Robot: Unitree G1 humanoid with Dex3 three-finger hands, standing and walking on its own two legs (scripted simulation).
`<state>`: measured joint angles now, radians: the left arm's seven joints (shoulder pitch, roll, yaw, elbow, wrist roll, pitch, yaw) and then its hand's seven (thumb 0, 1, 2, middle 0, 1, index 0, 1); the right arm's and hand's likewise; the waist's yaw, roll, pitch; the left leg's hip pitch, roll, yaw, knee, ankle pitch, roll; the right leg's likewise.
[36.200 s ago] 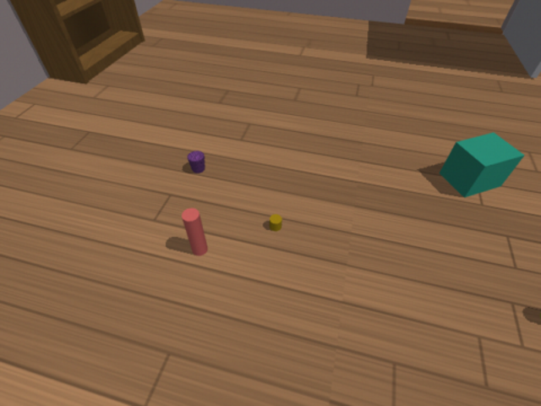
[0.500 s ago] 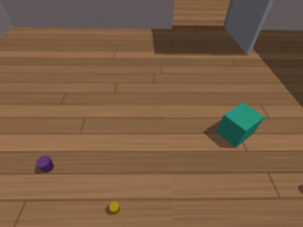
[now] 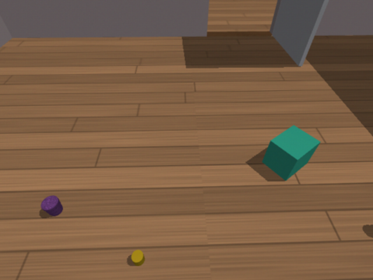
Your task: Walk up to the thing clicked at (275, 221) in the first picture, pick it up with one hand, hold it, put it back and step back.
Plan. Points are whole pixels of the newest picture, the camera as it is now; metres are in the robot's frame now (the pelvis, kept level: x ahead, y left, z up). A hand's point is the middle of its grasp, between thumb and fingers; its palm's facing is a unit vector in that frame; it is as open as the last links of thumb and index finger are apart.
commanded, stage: stand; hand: left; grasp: from above
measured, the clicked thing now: (138, 257) +0.40 +0.25 -0.75
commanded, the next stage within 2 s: step back in 1.34 s
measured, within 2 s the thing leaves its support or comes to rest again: neither
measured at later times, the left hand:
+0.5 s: hand out of the picture +0.06 +0.21 -0.17, palm faces +0.00 -0.96 -0.27, open 7.4 cm
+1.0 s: hand out of the picture +0.06 +0.20 -0.17, palm faces +0.00 -0.97 -0.25, open 7.4 cm
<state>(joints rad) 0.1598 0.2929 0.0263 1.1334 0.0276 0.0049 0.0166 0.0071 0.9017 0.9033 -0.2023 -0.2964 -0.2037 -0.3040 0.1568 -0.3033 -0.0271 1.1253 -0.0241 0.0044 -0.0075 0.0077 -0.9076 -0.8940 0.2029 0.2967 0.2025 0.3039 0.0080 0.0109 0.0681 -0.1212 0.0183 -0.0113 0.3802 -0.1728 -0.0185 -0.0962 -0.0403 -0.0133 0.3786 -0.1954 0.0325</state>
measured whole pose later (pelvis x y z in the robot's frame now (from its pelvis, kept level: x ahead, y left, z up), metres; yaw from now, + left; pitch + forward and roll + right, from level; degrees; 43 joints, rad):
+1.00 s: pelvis +0.03 +0.00 +0.00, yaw -1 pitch -3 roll +0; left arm 0.19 0.22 0.02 1.16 0.02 0.00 0.02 0.01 0.90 0.90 -0.20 -0.30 -0.20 -0.30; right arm 0.18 -0.23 -0.02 1.16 -0.02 0.00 -0.02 0.01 -0.91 -0.89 0.20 0.30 0.20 0.30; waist 0.00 0.00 0.06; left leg -0.11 0.03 0.00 0.36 -0.20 -0.03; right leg -0.09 -0.03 0.00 0.36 -0.22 0.03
